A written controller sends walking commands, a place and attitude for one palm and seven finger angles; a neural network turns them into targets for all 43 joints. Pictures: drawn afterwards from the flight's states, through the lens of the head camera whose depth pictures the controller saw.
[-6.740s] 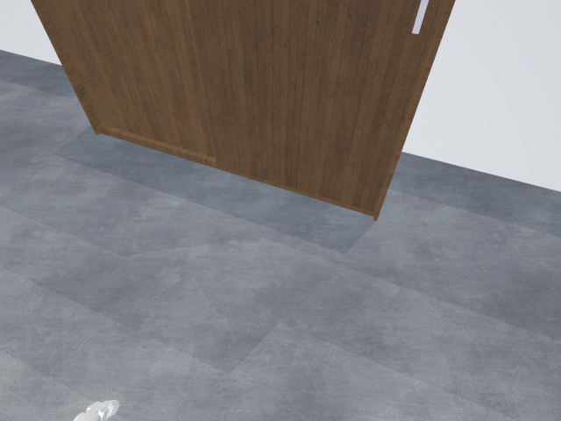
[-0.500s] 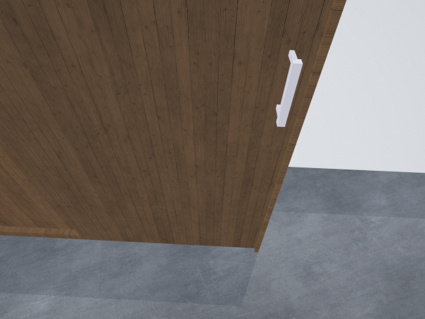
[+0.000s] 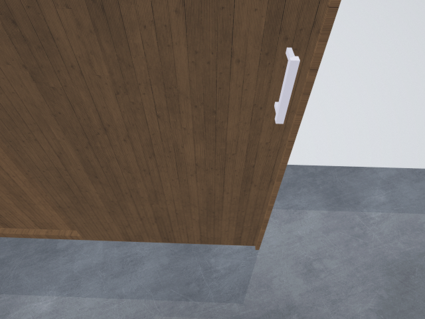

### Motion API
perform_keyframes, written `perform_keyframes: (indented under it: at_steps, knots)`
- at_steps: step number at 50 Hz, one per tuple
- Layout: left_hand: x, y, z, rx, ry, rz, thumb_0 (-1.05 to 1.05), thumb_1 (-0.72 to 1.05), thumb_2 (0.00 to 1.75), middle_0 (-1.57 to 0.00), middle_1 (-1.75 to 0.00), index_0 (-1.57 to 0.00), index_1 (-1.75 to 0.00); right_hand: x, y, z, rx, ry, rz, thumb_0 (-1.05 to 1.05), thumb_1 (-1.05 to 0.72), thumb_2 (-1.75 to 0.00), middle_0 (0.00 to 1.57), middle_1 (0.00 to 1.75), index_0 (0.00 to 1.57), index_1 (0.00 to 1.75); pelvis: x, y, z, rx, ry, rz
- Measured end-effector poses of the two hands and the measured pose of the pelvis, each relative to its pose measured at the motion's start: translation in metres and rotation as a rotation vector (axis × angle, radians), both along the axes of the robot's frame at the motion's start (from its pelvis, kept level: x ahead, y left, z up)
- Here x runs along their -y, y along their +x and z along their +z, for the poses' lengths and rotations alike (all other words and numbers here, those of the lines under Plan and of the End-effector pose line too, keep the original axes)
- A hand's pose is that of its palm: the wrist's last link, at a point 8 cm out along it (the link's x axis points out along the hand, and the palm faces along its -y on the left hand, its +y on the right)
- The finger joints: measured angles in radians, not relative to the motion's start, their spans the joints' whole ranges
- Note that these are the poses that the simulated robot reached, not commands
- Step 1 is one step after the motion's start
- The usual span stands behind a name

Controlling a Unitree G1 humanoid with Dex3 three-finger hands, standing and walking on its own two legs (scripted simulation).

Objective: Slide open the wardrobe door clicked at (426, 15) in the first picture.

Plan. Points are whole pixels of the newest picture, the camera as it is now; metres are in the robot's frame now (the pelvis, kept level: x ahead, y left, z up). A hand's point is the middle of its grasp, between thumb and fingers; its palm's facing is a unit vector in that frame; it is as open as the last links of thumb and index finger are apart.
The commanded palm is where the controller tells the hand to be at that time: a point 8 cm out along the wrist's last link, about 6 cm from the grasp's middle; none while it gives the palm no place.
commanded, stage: look again from close up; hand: right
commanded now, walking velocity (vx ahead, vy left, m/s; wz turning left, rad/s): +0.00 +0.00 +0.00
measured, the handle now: (284, 87) +0.55 -0.13 +0.17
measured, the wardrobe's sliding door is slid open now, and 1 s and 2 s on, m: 0.00 0.00 0.00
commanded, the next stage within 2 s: shuffle to correct the standing spot in 0.80 s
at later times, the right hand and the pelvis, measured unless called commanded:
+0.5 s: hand out of the picture -0.01 -0.15 -0.18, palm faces +0.05 +0.99 -0.16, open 7.4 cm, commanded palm none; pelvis +0.01 +0.00 +0.00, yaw +0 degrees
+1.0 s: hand out of the picture +0.01 -0.15 -0.18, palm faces +0.05 +0.99 -0.16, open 7.4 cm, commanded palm none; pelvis +0.02 +0.01 +0.00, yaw +0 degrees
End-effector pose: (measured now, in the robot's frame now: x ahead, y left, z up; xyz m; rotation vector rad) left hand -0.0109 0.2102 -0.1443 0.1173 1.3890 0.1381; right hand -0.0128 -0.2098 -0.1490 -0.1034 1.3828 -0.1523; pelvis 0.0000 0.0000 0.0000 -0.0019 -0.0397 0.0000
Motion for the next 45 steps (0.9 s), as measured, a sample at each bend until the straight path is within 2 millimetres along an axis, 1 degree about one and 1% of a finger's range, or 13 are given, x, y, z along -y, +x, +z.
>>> perform_keyframes:
  at_steps: [9,16,27,45]
  knots:
    - [0.002,-0.001,-0.001,-0.010,-0.007,-0.003,0.01,0.90,0.89,-0.20,-0.30,-0.19,-0.30,0.000,-0.005,0.001,-0.016,-0.002,-0.010,0.01,-0.91,-0.89,0.20,0.30,0.19,0.30,0.000,0.001,0.000,-0.007,-0.001,-0.003]
    - [0.001,0.001,-0.002,-0.014,-0.010,-0.004,0.01,0.91,0.89,-0.20,-0.30,-0.20,-0.30,-0.003,-0.006,0.001,-0.024,-0.002,-0.013,0.01,-0.91,-0.89,0.20,0.30,0.19,0.30,-0.002,0.002,0.000,-0.010,-0.002,-0.002]
    - [-0.003,0.005,-0.002,-0.013,-0.007,-0.003,0.01,0.91,0.89,-0.20,-0.30,-0.19,-0.30,-0.009,0.003,0.001,-0.014,0.002,-0.009,0.01,-0.91,-0.89,0.20,0.30,0.19,0.30,-0.005,0.006,0.000,-0.010,-0.003,0.002]
    - [-0.006,0.010,-0.001,-0.026,-0.003,-0.003,0.01,0.91,0.89,-0.20,-0.30,-0.19,-0.30,-0.010,0.011,0.000,-0.017,0.003,-0.006,0.01,-0.91,-0.89,0.20,0.30,0.19,0.30,-0.009,0.013,0.000,-0.016,0.000,0.002]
